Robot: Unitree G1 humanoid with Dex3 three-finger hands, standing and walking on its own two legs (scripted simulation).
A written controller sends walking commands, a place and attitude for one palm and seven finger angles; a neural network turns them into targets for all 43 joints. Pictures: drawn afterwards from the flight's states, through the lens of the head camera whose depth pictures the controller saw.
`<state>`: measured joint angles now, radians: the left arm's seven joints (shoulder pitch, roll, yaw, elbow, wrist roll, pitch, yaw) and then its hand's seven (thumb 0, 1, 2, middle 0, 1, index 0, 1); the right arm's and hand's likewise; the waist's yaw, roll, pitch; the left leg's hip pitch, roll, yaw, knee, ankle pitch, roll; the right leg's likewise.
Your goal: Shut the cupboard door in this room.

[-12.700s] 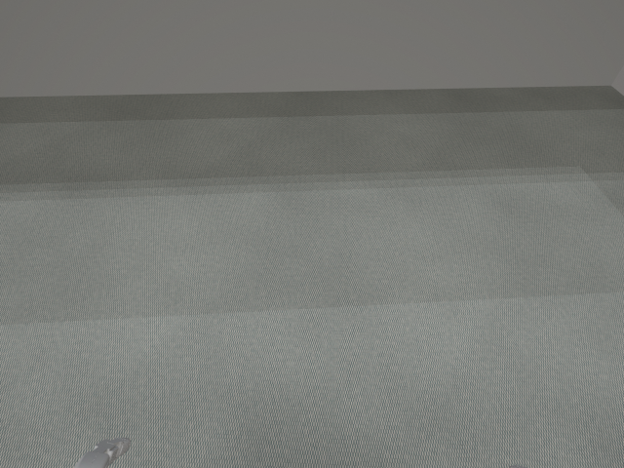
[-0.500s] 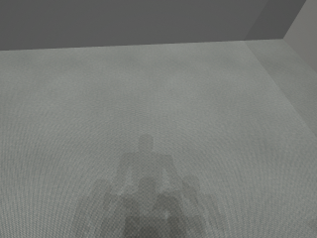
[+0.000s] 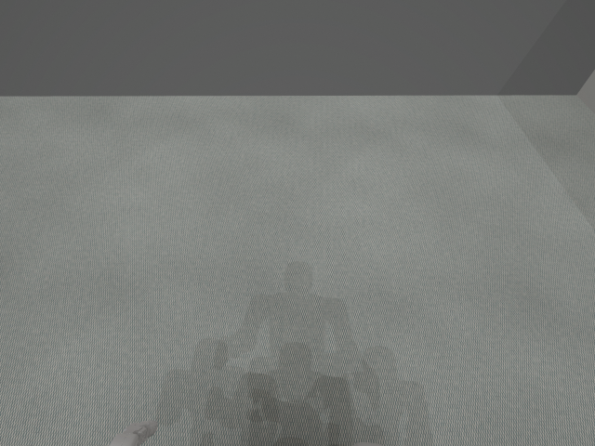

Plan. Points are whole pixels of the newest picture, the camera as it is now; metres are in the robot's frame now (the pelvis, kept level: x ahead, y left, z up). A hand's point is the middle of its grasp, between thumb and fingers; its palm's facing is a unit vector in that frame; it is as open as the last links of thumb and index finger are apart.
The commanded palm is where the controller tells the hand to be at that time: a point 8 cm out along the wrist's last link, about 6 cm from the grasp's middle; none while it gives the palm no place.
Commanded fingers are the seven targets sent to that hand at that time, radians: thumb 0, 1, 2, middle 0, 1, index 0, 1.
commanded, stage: turn or walk to find it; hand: left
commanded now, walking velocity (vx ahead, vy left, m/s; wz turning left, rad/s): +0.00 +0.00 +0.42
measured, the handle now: out of the picture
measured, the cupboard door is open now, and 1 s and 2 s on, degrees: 93 93 93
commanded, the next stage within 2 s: none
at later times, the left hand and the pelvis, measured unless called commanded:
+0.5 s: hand out of the picture -0.05 +0.16 -0.16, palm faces +0.28 -0.93 -0.25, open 7.4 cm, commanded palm none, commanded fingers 0.00 0.90 0.90 -0.20 -0.30 -0.20 -0.30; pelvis -0.04 -0.04 +0.00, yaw +15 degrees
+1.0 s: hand out of the picture -0.08 +0.23 -0.16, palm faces +0.45 -0.86 -0.24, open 7.4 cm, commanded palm none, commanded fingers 0.00 0.90 0.90 -0.20 -0.30 -0.20 -0.30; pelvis -0.08 +0.00 +0.00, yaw +26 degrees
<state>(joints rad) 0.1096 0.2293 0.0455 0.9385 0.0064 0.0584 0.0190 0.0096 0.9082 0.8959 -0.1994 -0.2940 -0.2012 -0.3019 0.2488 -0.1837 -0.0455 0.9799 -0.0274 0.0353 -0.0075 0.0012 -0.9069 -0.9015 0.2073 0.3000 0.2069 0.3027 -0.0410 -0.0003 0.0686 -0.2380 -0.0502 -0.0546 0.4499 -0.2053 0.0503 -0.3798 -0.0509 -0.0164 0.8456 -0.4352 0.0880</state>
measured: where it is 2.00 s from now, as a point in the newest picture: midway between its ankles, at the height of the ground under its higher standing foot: outside the picture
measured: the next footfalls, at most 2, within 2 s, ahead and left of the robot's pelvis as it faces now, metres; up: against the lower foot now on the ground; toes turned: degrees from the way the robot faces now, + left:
right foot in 0.10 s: +0.03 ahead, -0.14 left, +0.00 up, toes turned +1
left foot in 0.62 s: -0.07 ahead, +0.10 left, +0.00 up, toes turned +22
